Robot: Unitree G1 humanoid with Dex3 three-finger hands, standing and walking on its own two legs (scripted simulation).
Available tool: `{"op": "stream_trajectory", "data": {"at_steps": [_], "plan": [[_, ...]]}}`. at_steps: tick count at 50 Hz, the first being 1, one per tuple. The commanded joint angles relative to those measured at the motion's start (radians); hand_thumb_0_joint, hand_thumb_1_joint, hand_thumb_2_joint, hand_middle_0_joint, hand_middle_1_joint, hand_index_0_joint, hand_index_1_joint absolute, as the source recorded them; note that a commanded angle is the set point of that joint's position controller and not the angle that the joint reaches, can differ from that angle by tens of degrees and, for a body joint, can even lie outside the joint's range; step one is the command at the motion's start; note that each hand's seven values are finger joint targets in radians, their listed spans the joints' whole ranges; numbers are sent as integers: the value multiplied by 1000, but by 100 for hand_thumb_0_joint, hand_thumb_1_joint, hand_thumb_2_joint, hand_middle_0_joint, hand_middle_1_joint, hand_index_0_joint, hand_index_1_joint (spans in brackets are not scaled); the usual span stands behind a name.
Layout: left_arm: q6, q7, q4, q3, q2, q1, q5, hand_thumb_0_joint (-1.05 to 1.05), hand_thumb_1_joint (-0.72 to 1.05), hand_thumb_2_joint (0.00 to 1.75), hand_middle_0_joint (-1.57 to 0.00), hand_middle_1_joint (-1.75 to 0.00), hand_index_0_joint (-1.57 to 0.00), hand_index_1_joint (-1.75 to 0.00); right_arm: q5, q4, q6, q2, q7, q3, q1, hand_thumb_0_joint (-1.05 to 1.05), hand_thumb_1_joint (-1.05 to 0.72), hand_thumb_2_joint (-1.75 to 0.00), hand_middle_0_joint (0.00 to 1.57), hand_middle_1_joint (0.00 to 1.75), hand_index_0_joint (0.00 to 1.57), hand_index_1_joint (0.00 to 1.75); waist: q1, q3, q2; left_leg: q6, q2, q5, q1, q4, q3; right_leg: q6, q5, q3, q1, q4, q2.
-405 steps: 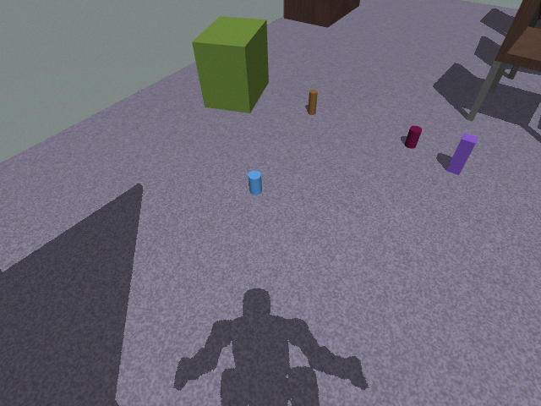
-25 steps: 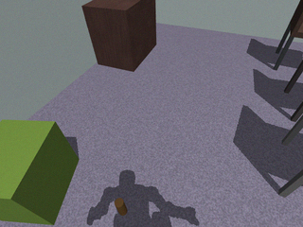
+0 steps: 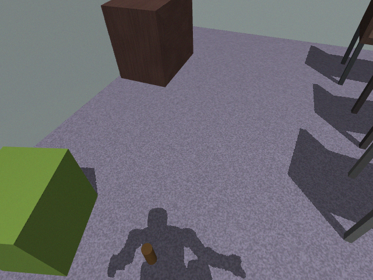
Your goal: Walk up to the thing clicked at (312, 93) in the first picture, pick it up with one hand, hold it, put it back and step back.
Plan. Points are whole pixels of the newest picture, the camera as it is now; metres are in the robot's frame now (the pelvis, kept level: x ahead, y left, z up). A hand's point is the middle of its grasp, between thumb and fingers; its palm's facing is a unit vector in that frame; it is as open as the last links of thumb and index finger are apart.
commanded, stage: stand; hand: left
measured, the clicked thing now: (149, 254) +0.41 +0.23 -0.71
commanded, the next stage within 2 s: go down in 0.08 s
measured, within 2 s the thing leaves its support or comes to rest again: neither
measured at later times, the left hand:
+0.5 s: hand out of the picture +0.15 +0.26 -0.16, palm faces +0.04 -0.94 -0.34, open 12.7 cm
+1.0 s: hand out of the picture +0.14 +0.28 -0.19, palm faces +0.06 -0.94 -0.33, open 16.9 cm
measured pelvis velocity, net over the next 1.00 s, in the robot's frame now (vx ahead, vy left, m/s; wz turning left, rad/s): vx -0.01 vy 0.03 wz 0.02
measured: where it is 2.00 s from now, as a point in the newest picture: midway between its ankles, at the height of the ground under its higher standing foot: outside the picture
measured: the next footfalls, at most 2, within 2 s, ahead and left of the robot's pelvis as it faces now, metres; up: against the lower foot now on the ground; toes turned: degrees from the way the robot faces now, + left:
none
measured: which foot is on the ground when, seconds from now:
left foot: down 0.00-1.00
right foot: down 0.00-1.00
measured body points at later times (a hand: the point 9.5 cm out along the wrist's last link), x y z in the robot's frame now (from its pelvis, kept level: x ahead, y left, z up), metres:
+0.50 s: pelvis -0.01 +0.01 -0.02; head +0.05 +0.00 +0.43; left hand +0.15 +0.31 -0.14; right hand +0.09 -0.26 -0.14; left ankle -0.02 +0.14 -0.75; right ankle +0.01 -0.09 -0.75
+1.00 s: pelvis -0.01 +0.03 -0.07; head +0.06 +0.05 +0.37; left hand +0.13 +0.33 -0.17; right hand +0.16 -0.22 -0.15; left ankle -0.02 +0.14 -0.75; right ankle +0.01 -0.09 -0.75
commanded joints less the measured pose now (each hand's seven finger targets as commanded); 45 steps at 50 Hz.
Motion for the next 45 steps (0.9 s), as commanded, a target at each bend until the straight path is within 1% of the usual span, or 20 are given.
{"op": "stream_trajectory", "data": {"at_steps": [1, 8, 9, 10, 11, 12, 15, 17, 19, 26, 29, 31, 32, 35, 37, 40, 41, 43, 44, 45], "plan": [[-20, 19, -58, 36, 226, -45, -2, 0, 90, 90, -20, -30, -20, -30, -4, -57, -23, -206, -15, -34, -37, 0, -90, -90, 20, 30, 20, 30, 1, -47, -30, 44, 106, 103, -22, -38, -93, 10, 136, 144, 22, -60, -159], [-18, 19, -61, 37, 226, -52, -1, 0, 90, 90, -20, -30, -20, -30, -5, -58, -26, -203, -17, -32, -35, 0, -90, -90, 20, 30, 20, 30, -2, -69, -19, 41, 110, 133, -17, -40, -91, 5, 175, 140, 45, -44, -160], [-18, 18, -58, 35, 220, -46, -2, 0, 82, 82, -12, -22, -12, -22, -3, -58, -25, -209, -17, -34, -43, 0, -94, -90, 21, 29, 20, 29, 3, -69, -12, 42, 110, 137, -10, -40, -92, 7, 179, 138, 37, -45, -158], [-101, 31, -409, 55, 60, -397, -50, 0, 74, 74, -4, -14, -4, -14, 61, -336, -74, -50, -41, -7, -16, 0, -98, -92, 20, 30, 20, 30, -127, 48, 6, 54, -58, 35, -159, 45, 22, 26, 94, 64, -173, 12, -34], [-81, 36, -315, 64, 106, -461, -49, 0, 66, 66, -1, -6, -3, -6, 69, -273, -72, -66, -49, 2, 41, 0, -97, -92, 20, 30, 20, 30, -86, 4, -40, 63, -60, 17, -166, 63, 11, 30, 49, 51, -117, 20, -35], [-40, 39, -131, 133, 218, -230, -17, 0, 58, 58, -2, -5, -2, -4, 69, -274, -60, -103, -59, -23, 76, 0, -100, -93, 20, 30, 20, 30, -47, 13, -55, 61, -59, 16, -193, 70, 14, 27, 18, 42, -115, 25, -31], [-42, 2, -167, 199, 290, -306, 37, 0, 34, 34, -2, -5, -3, -4, 42, -360, -68, -97, -58, -62, 86, 0, -100, -93, 20, 30, 20, 30, -18, -178, -71, 65, -67, 33, -249, 173, 4, 29, 41, 57, -92, 124, -49], [-6, -11, -88, 226, 230, -63, 61, 0, 24, 24, -4, -8, -4, -7, 33, -388, -70, -81, -51, -71, 133, 0, -97, -92, 20, 30, 20, 30, 24, -230, -34, 56, -79, 99, -301, 228, 0, 20, 112, 55, -91, 195, -48], [15, -9, -194, 242, 244, -71, 67, 0, 13, 20, -5, -7, -5, -6, 36, -436, -73, -78, -54, -79, 132, 0, -96, -91, 20, 30, 20, 30, 35, -281, -2, 47, -83, 145, -291, 235, -4, 15, 161, 54, -67, 209, -42], [119, -12, -369, 218, 174, -76, 61, 0, -23, 13, -7, -8, -7, -8, 40, -547, -99, -58, -54, -78, 100, 0, -87, -89, 20, 30, 20, 30, -11, -215, -30, 47, -65, 65, -358, 310, -18, 13, 43, 35, -225, 261, -22], [131, -9, -417, 232, 168, -24, 57, 0, -34, 13, -8, -10, -8, -11, 37, -567, -116, -57, -56, -81, 129, 0, -85, -88, 20, 30, 20, 30, -23, -260, -35, 48, -60, 77, -393, 378, -21, 16, 60, 35, -271, 330, -22], [120, -12, -577, 216, 165, -96, 52, 0, -38, 13, -9, -11, -8, -12, 33, -580, -130, -51, -55, -84, 132, 0, -84, -88, 20, 30, 20, 30, -25, -298, 16, 42, -57, 74, -400, 417, -28, 15, 56, 36, -311, 374, -23], [131, -8, -522, 242, 172, -15, 54, 0, -43, 11, -9, -11, -8, -12, 33, -590, -138, -59, -58, -87, 132, 0, -83, -88, 20, 30, 20, 30, -32, -297, -4, 43, -52, 86, -414, 437, -31, 17, 66, 31, -322, 393, -21], [144, -6, -653, 230, 162, 4, 51, 0, -45, 11, -9, -10, -8, -12, 34, -611, -153, -50, -61, -86, 129, 0, -82, -88, 20, 30, 20, 30, -30, -311, 25, 39, -49, 75, -449, 476, -40, 14, 49, 27, -362, 434, -21], [169, -1, -641, 247, 168, 87, 52, 0, -49, 10, -10, -10, -8, -11, 35, -624, -160, -52, -64, -81, 118, 0, -82, -88, 20, 30, 20, 30, -23, -277, 18, 37, -45, 38, -484, 483, -49, 12, -1, 21, -391, 449, -17], [192, -4, -790, 226, 151, 89, 45, 0, -51, 11, -10, -10, -8, -12, 35, -648, -168, -51, -70, -83, 112, 0, -81, -88, 20, 30, 20, 30, -27, -308, 57, 31, -39, 39, -493, 505, -62, 9, -17, 17, -432, 484, -14], [212, -2, -746, 231, 145, 144, 43, 0, -49, 9, -10, -8, -8, -10, 35, -647, -172, -49, -71, -76, 110, 0, -81, -88, 20, 30, 20, 30, -27, -277, 49, 30, -37, 23, -514, 508, -68, 10, -36, 15, -446, 491, -13], [222, -1, -888, 217, 142, 121, 36, 0, -53, 8, -10, -8, -8, -10, 33, -671, -181, -47, -75, -81, 110, 0, -81, -88, 20, 30, 20, 30, -30, -324, 67, 28, -33, 64, -513, 538, -75, 10, -9, 13, -461, 521, -13], [241, 0, -817, 230, 136, 188, 37, 0, -53, 9, -10, -9, -8, -10, 31, -660, -183, -48, -79, -81, 121, 0, -81, -88, 20, 30, 20, 30, -42, -327, 53, 28, -29, 90, -516, 553, -77, 10, 4, 10, -466, 535, -11], [251, 2, -846, 233, 134, 200, 36, 0, -50, 11, -9, -9, -7, -11, 29, -666, -186, -48, -81, -80, 125, 0, -81, -88, 20, 30, 20, 30, -38, -329, 48, 30, -27, 102, -529, 565, -78, 9, 12, 9, -472, 546, -12]]}}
